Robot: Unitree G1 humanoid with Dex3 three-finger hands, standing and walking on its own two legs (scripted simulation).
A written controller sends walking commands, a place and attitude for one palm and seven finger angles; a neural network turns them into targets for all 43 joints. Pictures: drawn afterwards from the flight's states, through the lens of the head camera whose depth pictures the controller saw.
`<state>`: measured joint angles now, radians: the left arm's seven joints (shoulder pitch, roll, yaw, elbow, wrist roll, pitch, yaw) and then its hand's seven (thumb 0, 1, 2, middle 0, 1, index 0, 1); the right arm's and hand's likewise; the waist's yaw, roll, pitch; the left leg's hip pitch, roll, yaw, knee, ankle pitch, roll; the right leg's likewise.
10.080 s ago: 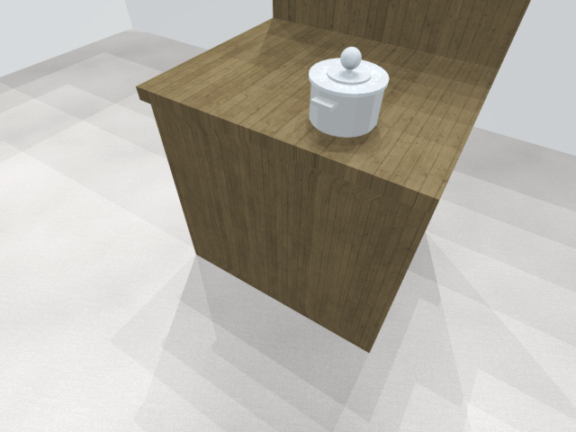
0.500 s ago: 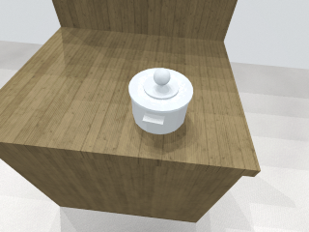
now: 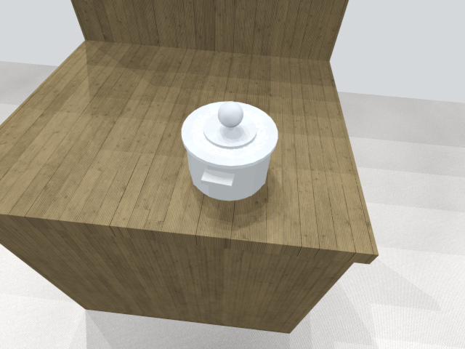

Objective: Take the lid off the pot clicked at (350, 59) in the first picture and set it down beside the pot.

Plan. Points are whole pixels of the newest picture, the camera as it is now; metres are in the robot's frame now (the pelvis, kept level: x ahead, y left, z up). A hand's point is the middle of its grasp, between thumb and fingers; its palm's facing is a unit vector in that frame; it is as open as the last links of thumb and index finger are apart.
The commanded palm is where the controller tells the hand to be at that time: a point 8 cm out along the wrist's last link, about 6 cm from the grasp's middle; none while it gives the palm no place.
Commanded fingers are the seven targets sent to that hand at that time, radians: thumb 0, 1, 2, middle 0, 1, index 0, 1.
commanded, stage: look again from close up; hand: left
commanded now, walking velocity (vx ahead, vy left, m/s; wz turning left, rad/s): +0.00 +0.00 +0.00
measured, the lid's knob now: (230, 114) +0.46 +0.04 +0.17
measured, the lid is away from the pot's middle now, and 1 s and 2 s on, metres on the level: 0.00 0.00 0.00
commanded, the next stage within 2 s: shuffle to correct the standing spot in 0.42 s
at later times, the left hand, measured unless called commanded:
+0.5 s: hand out of the picture -0.02 +0.15 -0.18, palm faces +0.03 -0.99 -0.15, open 7.4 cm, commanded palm none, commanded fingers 0.00 0.90 0.90 -0.20 -0.30 -0.20 -0.30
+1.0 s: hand out of the picture -0.03 +0.14 -0.19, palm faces +0.02 -0.98 -0.19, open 7.4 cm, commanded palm none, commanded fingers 0.00 0.90 0.90 -0.20 -0.30 -0.20 -0.30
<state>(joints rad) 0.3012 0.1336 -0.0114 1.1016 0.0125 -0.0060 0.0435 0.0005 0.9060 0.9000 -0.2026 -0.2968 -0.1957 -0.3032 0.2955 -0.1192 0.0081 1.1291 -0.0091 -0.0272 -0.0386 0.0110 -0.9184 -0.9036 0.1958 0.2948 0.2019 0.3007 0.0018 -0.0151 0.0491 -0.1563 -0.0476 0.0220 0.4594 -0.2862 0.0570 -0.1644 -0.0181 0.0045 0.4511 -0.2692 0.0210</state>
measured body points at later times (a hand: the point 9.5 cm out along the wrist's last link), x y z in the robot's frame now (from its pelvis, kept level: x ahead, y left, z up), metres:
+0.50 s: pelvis +0.00 -0.01 +0.00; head +0.02 +0.01 +0.45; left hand -0.02 +0.20 -0.17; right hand -0.02 -0.21 -0.16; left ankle -0.02 +0.08 -0.74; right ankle -0.02 -0.14 -0.74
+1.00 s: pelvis -0.02 -0.04 -0.01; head +0.01 -0.02 +0.44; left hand -0.03 +0.19 -0.17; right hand -0.02 -0.26 -0.16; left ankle -0.02 +0.08 -0.74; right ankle -0.02 -0.14 -0.74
